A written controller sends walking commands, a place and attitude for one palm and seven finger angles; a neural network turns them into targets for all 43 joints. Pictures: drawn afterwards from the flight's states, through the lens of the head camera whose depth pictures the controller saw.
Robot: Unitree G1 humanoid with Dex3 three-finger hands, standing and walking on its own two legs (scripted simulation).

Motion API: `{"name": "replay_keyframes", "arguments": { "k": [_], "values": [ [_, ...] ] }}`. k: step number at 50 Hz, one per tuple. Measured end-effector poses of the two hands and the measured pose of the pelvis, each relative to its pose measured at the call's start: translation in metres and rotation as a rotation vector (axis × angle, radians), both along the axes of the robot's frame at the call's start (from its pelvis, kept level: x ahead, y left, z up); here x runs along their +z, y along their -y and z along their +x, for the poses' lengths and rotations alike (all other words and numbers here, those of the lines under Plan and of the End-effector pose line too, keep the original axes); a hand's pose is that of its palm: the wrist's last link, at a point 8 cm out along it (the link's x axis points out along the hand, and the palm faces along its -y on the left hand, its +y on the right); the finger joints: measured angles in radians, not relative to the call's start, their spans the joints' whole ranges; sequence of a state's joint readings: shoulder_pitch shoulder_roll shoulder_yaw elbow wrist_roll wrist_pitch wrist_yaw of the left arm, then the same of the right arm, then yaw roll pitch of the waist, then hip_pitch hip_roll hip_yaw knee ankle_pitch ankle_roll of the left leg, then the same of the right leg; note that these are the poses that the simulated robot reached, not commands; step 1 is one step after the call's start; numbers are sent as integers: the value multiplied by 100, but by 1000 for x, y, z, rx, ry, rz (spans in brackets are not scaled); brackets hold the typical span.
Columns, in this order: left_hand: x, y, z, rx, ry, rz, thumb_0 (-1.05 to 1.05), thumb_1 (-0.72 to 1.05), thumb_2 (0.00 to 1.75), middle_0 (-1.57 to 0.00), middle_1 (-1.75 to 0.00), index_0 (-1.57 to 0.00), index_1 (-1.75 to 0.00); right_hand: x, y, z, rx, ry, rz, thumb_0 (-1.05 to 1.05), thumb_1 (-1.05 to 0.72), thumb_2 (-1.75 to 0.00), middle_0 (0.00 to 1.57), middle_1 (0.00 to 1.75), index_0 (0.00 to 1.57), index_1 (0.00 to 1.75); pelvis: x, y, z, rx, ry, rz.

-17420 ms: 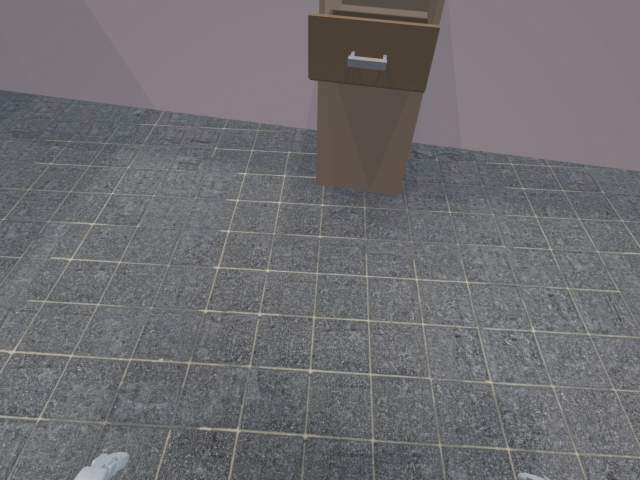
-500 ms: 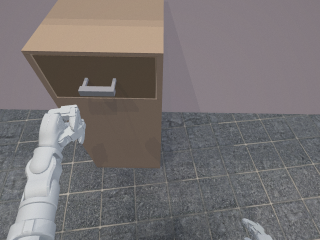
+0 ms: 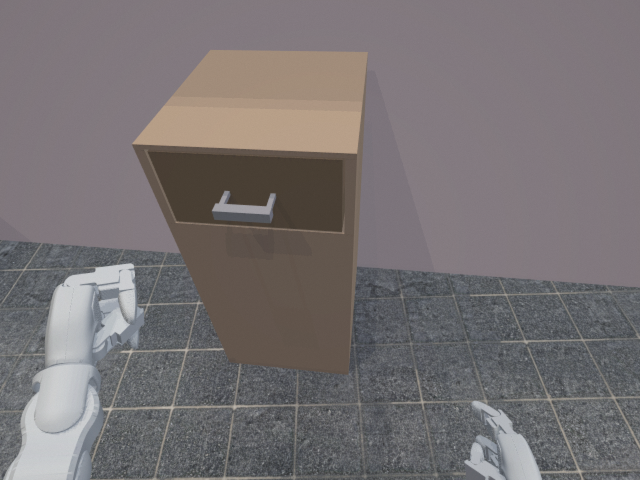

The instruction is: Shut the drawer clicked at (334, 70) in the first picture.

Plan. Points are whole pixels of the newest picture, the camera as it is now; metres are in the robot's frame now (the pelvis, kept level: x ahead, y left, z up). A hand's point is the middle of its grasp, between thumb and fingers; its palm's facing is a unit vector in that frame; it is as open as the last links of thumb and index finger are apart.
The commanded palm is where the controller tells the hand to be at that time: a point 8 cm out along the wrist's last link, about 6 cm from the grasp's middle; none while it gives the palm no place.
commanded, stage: draw the hand back to the body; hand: left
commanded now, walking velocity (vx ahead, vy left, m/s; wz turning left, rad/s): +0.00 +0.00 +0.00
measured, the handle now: (246, 205) +0.58 +0.21 -0.01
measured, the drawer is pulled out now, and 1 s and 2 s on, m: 0.00 0.00 0.00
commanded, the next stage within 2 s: step back with the hand held close in 0.46 s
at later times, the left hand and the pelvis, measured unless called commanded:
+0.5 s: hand (76, 368) +0.17 +0.24 +0.15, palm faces +0.43 -0.81 -0.40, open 3.3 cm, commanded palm +0.12 +0.28 +0.17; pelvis -0.01 +0.00 +0.00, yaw +0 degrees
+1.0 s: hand (49, 383) +0.16 +0.26 +0.16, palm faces +0.30 -0.80 -0.53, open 3.3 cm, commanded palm +0.10 +0.30 +0.17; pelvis -0.04 +0.02 +0.00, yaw -1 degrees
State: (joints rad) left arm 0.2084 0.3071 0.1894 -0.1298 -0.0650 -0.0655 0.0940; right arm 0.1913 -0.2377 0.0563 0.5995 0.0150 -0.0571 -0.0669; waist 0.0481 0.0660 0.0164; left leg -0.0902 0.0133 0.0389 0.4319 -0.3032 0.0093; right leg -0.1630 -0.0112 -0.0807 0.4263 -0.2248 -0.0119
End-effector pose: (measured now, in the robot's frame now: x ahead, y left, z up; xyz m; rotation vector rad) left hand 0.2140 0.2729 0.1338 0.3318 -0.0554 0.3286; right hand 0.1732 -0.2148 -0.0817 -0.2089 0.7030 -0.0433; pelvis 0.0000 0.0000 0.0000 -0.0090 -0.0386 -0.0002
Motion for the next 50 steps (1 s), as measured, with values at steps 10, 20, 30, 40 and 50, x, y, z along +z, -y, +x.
{"name": "replay_keyframes", "arguments": {
  "k": [10,20,30,40,50],
  "values": [
    [27,0,-48,24,37,90,2,90,90,-140,-159,-140,-160,1,6,-2,-2,22,10,1,-90,-90,20,30,20,30,2,4,2,-7,27,-4],
    [46,-5,-86,81,83,162,2,89,90,-140,-159,-140,-160,5,6,0,4,66,3,1,-90,-90,20,30,20,30,1,4,-3,-1,44,-8],
    [38,-3,-81,68,74,135,2,89,90,-140,-159,-140,-160,4,1,-10,4,73,6,1,-90,-90,20,30,20,30,1,2,-8,-6,48,-4],
    [43,-14,-69,1,66,213,2,89,90,-140,-159,-140,-160,1,12,-33,-81,-16,-28,1,-90,-90,20,30,21,30,2,-9,-20,-23,-33,-4],
    [45,-23,-94,-54,54,273,2,89,90,-140,-159,-140,-160,2,11,-59,-137,-51,-58,1,-90,-90,20,30,20,30,-3,-21,-39,-21,-50,11]
  ]
}}
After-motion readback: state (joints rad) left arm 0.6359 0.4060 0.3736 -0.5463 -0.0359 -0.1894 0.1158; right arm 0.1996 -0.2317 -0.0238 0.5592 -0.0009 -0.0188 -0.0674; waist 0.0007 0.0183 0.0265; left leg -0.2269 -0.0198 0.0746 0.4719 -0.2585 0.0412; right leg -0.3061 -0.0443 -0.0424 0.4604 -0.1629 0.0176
